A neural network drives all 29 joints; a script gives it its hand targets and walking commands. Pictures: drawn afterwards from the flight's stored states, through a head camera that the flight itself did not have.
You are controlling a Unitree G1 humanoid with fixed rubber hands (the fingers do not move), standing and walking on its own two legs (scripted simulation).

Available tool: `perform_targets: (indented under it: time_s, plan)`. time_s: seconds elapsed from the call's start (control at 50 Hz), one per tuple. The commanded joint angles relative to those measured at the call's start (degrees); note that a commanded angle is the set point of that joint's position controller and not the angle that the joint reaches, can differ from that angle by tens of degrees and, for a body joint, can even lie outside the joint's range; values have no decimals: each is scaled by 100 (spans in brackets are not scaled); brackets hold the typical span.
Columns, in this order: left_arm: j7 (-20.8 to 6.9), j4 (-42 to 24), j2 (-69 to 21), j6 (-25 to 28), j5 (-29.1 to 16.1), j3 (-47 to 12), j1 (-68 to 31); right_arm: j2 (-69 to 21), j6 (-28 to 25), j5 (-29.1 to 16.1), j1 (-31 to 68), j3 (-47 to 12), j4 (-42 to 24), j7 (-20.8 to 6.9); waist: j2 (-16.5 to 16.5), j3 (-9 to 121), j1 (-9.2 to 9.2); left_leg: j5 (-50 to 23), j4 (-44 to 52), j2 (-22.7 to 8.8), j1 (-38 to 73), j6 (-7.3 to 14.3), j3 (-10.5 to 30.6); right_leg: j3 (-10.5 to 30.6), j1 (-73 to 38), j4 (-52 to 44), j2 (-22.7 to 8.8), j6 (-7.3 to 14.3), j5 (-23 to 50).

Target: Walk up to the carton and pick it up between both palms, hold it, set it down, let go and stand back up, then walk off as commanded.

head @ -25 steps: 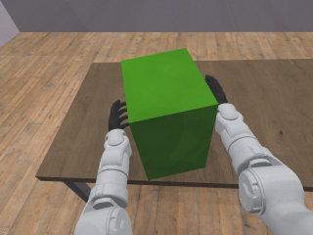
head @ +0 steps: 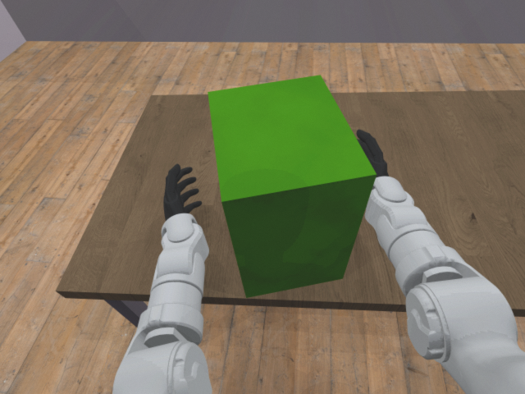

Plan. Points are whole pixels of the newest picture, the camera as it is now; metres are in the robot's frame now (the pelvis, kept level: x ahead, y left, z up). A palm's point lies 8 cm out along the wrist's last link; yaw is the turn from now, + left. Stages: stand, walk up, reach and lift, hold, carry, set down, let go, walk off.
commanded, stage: set down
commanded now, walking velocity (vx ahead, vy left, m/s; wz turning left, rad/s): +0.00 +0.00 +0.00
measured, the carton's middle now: (281, 193) +0.44 +0.02 +0.05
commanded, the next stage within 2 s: none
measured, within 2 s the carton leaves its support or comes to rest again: neither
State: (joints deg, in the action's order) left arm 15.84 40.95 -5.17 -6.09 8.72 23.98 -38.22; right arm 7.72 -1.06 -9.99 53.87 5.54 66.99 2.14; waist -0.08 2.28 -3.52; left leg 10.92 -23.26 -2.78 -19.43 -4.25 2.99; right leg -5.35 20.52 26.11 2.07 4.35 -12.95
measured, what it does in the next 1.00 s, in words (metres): stands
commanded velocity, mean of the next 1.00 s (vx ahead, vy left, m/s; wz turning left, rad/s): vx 0.00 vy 0.00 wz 0.00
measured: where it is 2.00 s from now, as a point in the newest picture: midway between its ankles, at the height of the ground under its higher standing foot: outside the picture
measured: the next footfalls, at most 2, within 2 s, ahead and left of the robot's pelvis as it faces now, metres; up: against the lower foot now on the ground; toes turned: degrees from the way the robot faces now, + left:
none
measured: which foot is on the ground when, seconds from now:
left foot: down 0.00-1.00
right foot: down 0.00-1.00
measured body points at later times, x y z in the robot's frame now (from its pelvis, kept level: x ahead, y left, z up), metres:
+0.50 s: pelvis +0.00 +0.00 +0.00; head +0.04 -0.01 +0.45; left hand +0.35 +0.21 +0.03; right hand +0.42 -0.19 +0.06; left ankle +0.00 +0.17 -0.74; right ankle +0.00 -0.06 -0.74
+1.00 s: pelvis -0.01 +0.00 +0.00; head +0.03 -0.01 +0.45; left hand +0.30 +0.22 +0.03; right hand +0.37 -0.20 +0.03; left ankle +0.00 +0.17 -0.74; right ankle +0.00 -0.06 -0.74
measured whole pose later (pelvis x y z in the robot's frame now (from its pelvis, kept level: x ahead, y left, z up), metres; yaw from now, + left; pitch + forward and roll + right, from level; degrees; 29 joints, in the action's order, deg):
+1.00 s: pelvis -0.01 +0.00 +0.00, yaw +0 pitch +6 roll +0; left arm 11.4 18.2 -2.9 -3.5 4.3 13.9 -10.5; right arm 17.2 -11.9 -15.8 25.4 -1.0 46.3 -4.6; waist -0.2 2.3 -3.6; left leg 11.3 -24.8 -3.7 -20.0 -4.3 3.0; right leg -5.3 20.5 26.1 3.0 4.9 -12.3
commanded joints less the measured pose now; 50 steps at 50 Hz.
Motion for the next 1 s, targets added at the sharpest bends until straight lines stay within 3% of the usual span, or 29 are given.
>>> perform_targets:
  time_s: [0.0, 0.04, 0.08, 0.1, 0.12, 0.16, 0.22, 0.24, 0.26, 0.28, 0.3, 0.32, 0.34, 0.36, 0.4, 0.46, 0.48, 0.5, 0.54, 0.56, 0.6, 0.64, 0.66, 0.68, 0.78, 0.82, 0.84, 0.88, 0.98]
  plan:
    - [-25, -1242, 886, 249, -769, -1077, -2971, 1391, -294, -824, 3319, -1049, -1858, 61, 161, 3856, -883, -2303, -517, 303, -386, 105, -850, 609, -1910, 28, 217, -397, 2997]
    - [5, -1992, 904, 197, -881, -1295, -2430, 1896, -398, -909, 2670, -966, -2140, 18, -19, 4359, -633, -3147, -590, 227, 278, -6, -719, 476, -1905, 16, 358, -314, 3608]
    - [-58, -1341, 672, 251, -817, -1358, -2683, 1608, -314, -838, 2939, -947, -1530, -97, -60, 3924, -738, -2677, -553, 229, 69, 4, -795, 526, -1584, -174, 334, -199, 2753]
    - [-23, -2229, 721, 166, -879, -1491, -1883, 2036, -457, -992, 2245, -971, -2104, -109, -122, 4397, -596, -3495, -617, 187, 559, -32, -708, 447, -1947, -24, 442, -214, 3706]
    - [-83, -1972, 797, 202, -838, -1372, -2176, 1894, -458, -984, 2531, -1005, -2070, -109, -122, 4350, -704, -3330, -624, 225, 440, -31, -695, 528, -1849, -130, 377, -183, 3426]
    - [-122, -2430, 704, 155, -864, -1561, -1451, 2134, -573, -951, 1938, -988, -2081, -165, -230, 4172, -511, -3931, -645, 207, 661, -70, -643, 465, -1827, -105, 456, -152, 3895]
    - [-212, -2015, 817, 190, -785, -1457, -1817, 2074, -611, -989, 2234, -1020, -1892, -276, -57, 3929, -584, -3383, -511, 217, 429, -7, -702, 542, -1868, -256, 404, -164, 3367]
    - [-234, -2299, 748, 219, -755, -1468, -1458, 2064, -694, -1034, 2016, -1085, -2225, -296, -170, 4002, -548, -3523, -526, 274, 507, 17, -673, 528, -2023, -168, 402, -164, 3610]
    - [-250, -2082, 845, 306, -781, -1422, -1694, 2089, -701, -957, 2187, -1038, -2038, -325, 34, 3903, -611, -3246, -495, 276, 365, 42, -702, 564, -2023, -118, 377, -214, 3356]
    - [-237, -2529, 759, 331, -857, -1577, -1235, 2301, -800, -1015, 1782, -1005, -2271, -367, -21, 4087, -480, -3555, -501, 254, 599, 24, -631, 508, -2145, -15, 431, -242, 3738]
    - [-255, -2520, 810, 406, -841, -1483, -1085, 2161, -872, -1135, 1798, -1232, -2500, -387, 52, 3894, -651, -3533, -517, 284, 320, 64, -680, 592, -2269, -11, 376, -243, 3938]
    - [-289, -2673, 736, 503, -840, -1592, -778, 2152, -953, -1071, 1506, -1227, -2548, -423, 28, 4005, -552, -3625, -473, 311, 377, 91, -646, 576, -2289, 102, 365, -293, 4157]
    - [-319, -2222, 960, 606, -845, -1472, -1474, 2159, -952, -1016, 2057, -1132, -2335, -445, 57, 3856, -648, -3025, -368, 331, 150, 103, -736, 601, -2068, -17, 302, -263, 3418]
    - [-343, -2759, 827, 588, -854, -1565, -640, 2195, -1031, -1163, 1330, -1269, -2618, -476, 81, 3825, -488, -3443, -414, 337, 315, 137, -659, 618, -2377, 49, 321, -284, 4072]
    - [-335, -2681, 961, 793, -798, -1481, -1204, 2365, -1125, -1154, 1750, -1070, -2519, -550, -26, 3887, -529, -2895, -292, 358, 191, 128, -691, 583, -2222, 54, 290, -303, 3396]
    - [-369, -3173, 986, 930, -951, -1707, -332, 2400, -1256, -1249, 916, -1226, -3069, -603, 146, 3907, -362, -3047, -279, 401, 317, 175, -633, 650, -2468, 103, 227, -365, 3845]
    - [-375, -2299, 1096, 1026, -1017, -1659, -1376, 2345, -1230, -1109, 1932, -1142, -2566, -625, 216, 3672, -444, -2182, -234, 412, -144, 210, -720, 668, -2031, 118, 187, -335, 3042]
    - [-375, -2813, 959, 990, -1000, -1718, -241, 2338, -1269, -1177, 988, -1359, -2926, -616, 347, 3629, -340, -2694, -219, 383, 97, 229, -657, 690, -2444, 147, 196, -378, 3691]
    - [-440, -2863, 1088, 1061, -1000, -1716, -179, 2427, -1336, -1157, 806, -1279, -2904, -623, 231, 3563, -226, -2423, -159, 434, -100, 217, -635, 743, -2482, 150, 94, -413, 3673]
    - [-466, -3126, 1012, 1040, -958, -1699, 722, 2429, -1394, -1274, 69, -1426, -3099, -605, 398, 3628, -123, -2789, -166, 422, 166, 215, -593, 721, -2709, 102, 143, -423, 4078]
    - [-520, -2715, 1174, 1071, -958, -1625, -170, 2406, -1409, -1228, 800, -1413, -2802, -626, 271, 3372, -213, -2203, -76, 457, -201, 227, -685, 771, -2419, 84, 43, -462, 3577]
    - [-490, -3429, 1171, 1033, -1050, -1790, 407, 2531, -1492, -1292, 216, -1311, -3268, -641, 324, 3496, -34, -2463, -41, 445, 64, 219, -582, 706, -2514, 75, 84, -458, 3790]
    - [-469, -3243, 1186, 1064, -1082, -1805, -5, 2598, -1492, -1288, 542, -1219, -3163, -667, 234, 3397, -74, -2199, -28, 440, -43, 206, -635, 679, -2229, 68, 92, -426, 3331]
    - [-446, -3454, 966, 1031, -1122, -1992, 425, 2629, -1493, -1217, 222, -1202, -3224, -705, 392, 3363, 72, -2386, -47, 402, 104, 224, -569, 661, -2207, 16, 118, -406, 3407]
    - [-447, -3834, 875, 832, -1087, -2119, 1125, 2636, -1531, -1194, -483, -1203, -3580, -737, 383, 3116, 155, -2484, -12, 402, 166, 250, -539, 698, -2161, -99, 43, -391, 3502]
    - [-422, -3806, 1039, 785, -1087, -1994, 547, 2698, -1542, -1138, -32, -1019, -3737, -733, 444, 3303, 108, -2094, 9, 419, 54, 271, -556, 733, -2004, -84, -4, -424, 2994]
    - [-407, -4058, 761, 700, -1037, -2136, 1475, 2699, -1524, -1178, -905, -1068, -3689, -767, 448, 3104, 245, -2447, 35, 381, 270, 258, -466, 722, -2175, -132, 1, -397, 3351]
    - [-428, -3911, 946, 654, -1128, -2050, 884, 2700, -1501, -1121, -390, -1064, -3855, -759, 683, 2999, 144, -1957, 114, 409, -47, 303, -526, 831, -2121, -112, -75, -461, 3169]
    - [-456, -4466, 618, 445, -1053, -2297, 1828, 2734, -1517, -1180, -1330, -1005, -4161, -816, 605, 2909, 345, -2417, 106, 372, 321, 280, -438, 737, -2221, -213, -54, -417, 3402]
